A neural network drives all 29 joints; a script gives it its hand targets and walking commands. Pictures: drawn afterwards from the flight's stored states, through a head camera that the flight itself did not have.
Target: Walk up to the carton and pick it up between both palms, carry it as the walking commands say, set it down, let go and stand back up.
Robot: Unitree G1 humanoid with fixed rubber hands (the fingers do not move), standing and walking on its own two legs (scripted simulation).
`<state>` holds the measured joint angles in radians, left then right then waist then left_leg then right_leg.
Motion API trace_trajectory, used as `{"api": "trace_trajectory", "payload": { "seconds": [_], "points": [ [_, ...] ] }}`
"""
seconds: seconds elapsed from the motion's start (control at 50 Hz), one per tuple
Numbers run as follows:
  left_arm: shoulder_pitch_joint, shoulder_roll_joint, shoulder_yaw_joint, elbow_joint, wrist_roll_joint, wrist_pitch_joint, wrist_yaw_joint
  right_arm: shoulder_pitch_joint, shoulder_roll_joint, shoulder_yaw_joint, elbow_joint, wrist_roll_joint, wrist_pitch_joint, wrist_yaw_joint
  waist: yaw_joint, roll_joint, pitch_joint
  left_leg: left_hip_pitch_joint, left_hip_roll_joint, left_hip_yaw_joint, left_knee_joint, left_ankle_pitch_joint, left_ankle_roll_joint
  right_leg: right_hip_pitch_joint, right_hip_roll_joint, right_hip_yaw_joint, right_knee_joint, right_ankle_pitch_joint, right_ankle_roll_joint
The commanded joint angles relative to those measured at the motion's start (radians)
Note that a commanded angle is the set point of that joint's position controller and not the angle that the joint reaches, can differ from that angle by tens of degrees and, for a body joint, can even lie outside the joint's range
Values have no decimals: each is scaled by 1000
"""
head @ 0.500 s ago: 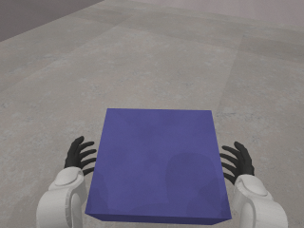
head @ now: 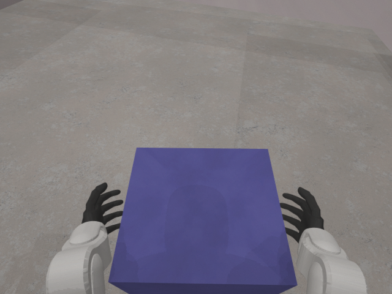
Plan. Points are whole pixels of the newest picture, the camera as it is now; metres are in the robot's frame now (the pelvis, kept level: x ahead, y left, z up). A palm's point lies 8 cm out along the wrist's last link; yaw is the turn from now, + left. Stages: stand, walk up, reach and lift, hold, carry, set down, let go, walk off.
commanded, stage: carry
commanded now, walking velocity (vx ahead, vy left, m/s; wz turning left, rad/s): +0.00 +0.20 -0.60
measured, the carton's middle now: (201, 219) +0.30 +0.01 +0.00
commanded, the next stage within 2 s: none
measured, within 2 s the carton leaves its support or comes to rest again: neither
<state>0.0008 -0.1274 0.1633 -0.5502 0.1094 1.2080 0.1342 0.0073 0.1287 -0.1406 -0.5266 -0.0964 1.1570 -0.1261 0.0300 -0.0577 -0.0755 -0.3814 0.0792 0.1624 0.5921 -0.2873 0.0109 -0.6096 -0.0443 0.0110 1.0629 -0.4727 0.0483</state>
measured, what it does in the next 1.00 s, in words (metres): steps to the left, turning right: right foot, then left foot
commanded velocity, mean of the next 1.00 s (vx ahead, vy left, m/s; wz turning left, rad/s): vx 0.00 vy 0.20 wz -0.60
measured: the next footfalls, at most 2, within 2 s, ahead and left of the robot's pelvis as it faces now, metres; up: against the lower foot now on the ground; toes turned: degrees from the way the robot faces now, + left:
right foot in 0.22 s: +0.01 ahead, -0.06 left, +0.00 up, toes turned -16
left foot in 0.60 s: +0.10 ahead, +0.24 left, +0.00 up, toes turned -16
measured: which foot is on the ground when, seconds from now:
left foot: down 0.00-0.22, up 0.24-0.58, down 0.60-0.92, up 0.94-1.00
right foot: up 0.00-0.20, down 0.22-0.60, up 0.62-0.90, down 0.92-1.00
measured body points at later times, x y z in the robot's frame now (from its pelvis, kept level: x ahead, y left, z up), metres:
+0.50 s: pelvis -0.02 +0.09 +0.01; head +0.01 +0.06 +0.46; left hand +0.28 +0.18 +0.08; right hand +0.17 -0.18 +0.08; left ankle +0.05 +0.24 -0.67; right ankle -0.03 -0.05 -0.73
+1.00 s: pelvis +0.00 +0.20 -0.01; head +0.00 +0.17 +0.44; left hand +0.31 +0.18 +0.08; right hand +0.08 -0.11 +0.07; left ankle +0.07 +0.28 -0.69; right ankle -0.05 +0.13 -0.73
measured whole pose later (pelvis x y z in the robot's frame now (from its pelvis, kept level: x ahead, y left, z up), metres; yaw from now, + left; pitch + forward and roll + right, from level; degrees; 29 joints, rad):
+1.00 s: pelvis +0.00 +0.20 -0.01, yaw -37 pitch +4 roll +1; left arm -0.05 -0.13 0.15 -0.50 0.11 1.18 0.11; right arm -0.02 0.13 -0.17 -0.56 -0.10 1.19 -0.14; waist -0.01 0.04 -0.05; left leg -0.51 0.08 0.17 0.93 -0.47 -0.05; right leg -0.38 0.00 -0.07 0.65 -0.34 -0.05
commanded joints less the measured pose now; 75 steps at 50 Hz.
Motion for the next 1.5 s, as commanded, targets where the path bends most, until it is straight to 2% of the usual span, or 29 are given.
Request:
{"api": "trace_trajectory", "payload": {
  "seconds": [0.0,0.12,0.18,0.2,0.22,0.24,0.26,0.3,0.46,0.56,0.58,0.6,0.62,0.66,0.72,0.84,0.88,0.9,0.92,0.94,0.96,1.0,1.06,1.18,1.26,1.28,1.32,1.4,1.48],
  "points": [
    [-559,-859,-888,-144,-470,-19,-277,-428,856,729,-117,396,2,252,-30,264,-172,181,212,-100,-252,230,93,-41,-15,-60,89,43,10],
    [-445,-809,-819,-79,-422,-9,-259,-399,808,755,-121,402,21,245,-47,241,-249,268,247,-76,-128,398,136,117,46,-126,-244,-8,-19],
    [-413,-800,-784,-24,-403,6,-263,-394,792,763,-88,400,39,243,-23,172,-258,227,218,7,-1,330,66,277,46,-166,-592,218,-30],
    [-410,-800,-772,-5,-398,9,-266,-402,792,761,-72,402,42,242,-16,90,-243,83,180,30,100,187,4,418,-56,-17,-682,306,-48],
    [-398,-791,-768,-9,-400,4,-268,-415,802,782,-93,403,46,243,-14,-167,-224,-228,82,41,245,-126,-71,634,-300,337,-627,819,-127],
    [-377,-783,-757,-3,-400,-2,-269,-453,798,801,-114,413,49,244,-11,-285,-197,-365,19,-23,393,-321,-102,639,-427,533,-619,1086,-243],
    [-393,-800,-770,-16,-405,-6,-273,-472,831,806,-98,421,44,246,-18,-150,-202,-371,43,-120,500,-287,-105,630,-381,444,-601,1062,-249],
    [-426,-840,-763,-37,-401,-24,-281,-543,886,838,-117,452,30,260,-24,-94,-193,-367,40,-170,541,-174,-93,575,-309,340,-641,797,-198],
    [-411,-828,-791,-131,-404,-48,-274,-462,897,830,-126,442,7,253,-18,-143,-255,-200,-40,-110,304,-114,-91,475,-214,261,-634,615,-160],
    [-406,-789,-810,-121,-407,-32,-268,-396,847,791,-106,406,21,245,-27,-138,-272,137,-70,-26,-163,-54,-71,304,-132,215,-530,504,-108],
    [-416,-785,-817,-117,-409,-28,-267,-385,839,781,-92,396,25,244,-31,-28,-284,274,31,-93,-233,-5,-55,189,-81,152,-421,347,-84],
    [-414,-784,-819,-111,-403,-21,-265,-372,812,771,-82,385,29,245,-39,229,-269,388,282,-348,-295,130,19,-56,39,37,-191,16,-31],
    [-460,-786,-838,-125,-412,-13,-269,-369,820,756,-85,393,21,251,-37,391,-250,285,414,-439,-282,230,129,-112,60,-50,24,-168,-6],
    [-537,-839,-884,-127,-459,-7,-287,-389,847,732,-90,387,18,255,-37,271,-170,142,309,-267,-284,181,132,-60,-9,-33,160,-62,1],
    [-558,-876,-887,-145,-473,-13,-287,-434,869,735,-130,395,7,256,-32,256,-166,176,212,-103,-257,162,95,-13,-5,-74,43,47,12],
    [-440,-825,-819,-68,-427,0,-272,-402,824,764,-122,404,29,249,-42,235,-245,245,249,-87,-127,308,133,162,57,-139,-316,13,-24],
    [-424,-823,-798,-36,-416,8,-276,-400,816,770,-100,405,41,248,-23,177,-254,207,213,-11,-14,270,76,297,39,-152,-597,206,-32],
    [-414,-821,-785,-18,-410,9,-278,-410,814,770,-88,408,43,248,-14,79,-232,48,174,17,95,151,12,445,-70,6,-699,287,-48],
    [-399,-810,-780,-21,-412,2,-280,-422,826,795,-110,410,48,250,-14,-203,-208,-272,65,41,246,-147,-64,654,-324,373,-641,806,-128],
    [-385,-801,-770,-18,-410,-5,-280,-460,822,811,-129,418,49,250,-16,-281,-182,-390,21,-38,406,-295,-94,651,-430,527,-613,1090,-234],
    [-392,-813,-777,-25,-410,-8,-283,-480,850,818,-117,428,45,252,-21,-149,-192,-382,37,-128,507,-270,-96,642,-373,423,-593,1064,-233],
    [-421,-849,-768,-48,-404,-26,-290,-550,899,847,-136,458,34,266,-26,-97,-185,-365,40,-173,540,-161,-87,578,-306,325,-638,778,-184],
    [-473,-887,-784,-115,-416,-48,-293,-552,948,845,-138,472,14,273,-29,-89,-209,-293,11,-141,505,-76,-96,522,-229,234,-623,703,-154],
    [-407,-815,-790,-132,-406,-42,-283,-461,896,831,-127,446,19,254,-17,-155,-240,-170,-45,-103,255,-122,-82,455,-213,277,-628,570,-158],
    [-411,-790,-808,-124,-413,-33,-278,-421,863,800,-113,422,27,248,-28,-153,-265,117,-70,-40,-156,-73,-58,318,-139,232,-543,488,-122],
    [-421,-789,-817,-121,-415,-30,-276,-412,855,786,-101,413,30,247,-34,-55,-283,254,0,-82,-236,-35,-45,218,-88,172,-449,375,-98],
    [-460,-780,-840,-138,-415,-15,-278,-383,833,756,-78,415,29,252,-43,377,-234,285,398,-446,-308,135,140,-122,70,-51,-2,-158,-12],
    [-561,-873,-888,-146,-478,-11,-297,-448,877,737,-117,396,13,259,-27,239,-150,127,216,-133,-269,99,101,-7,-15,-63,82,42,2],
    [-515,-852,-866,-136,-463,-16,-284,-427,850,739,-132,400,14,255,-41,250,-224,224,217,-86,-179,269,130,95,34,-119,-136,1,-7]
  ]
}}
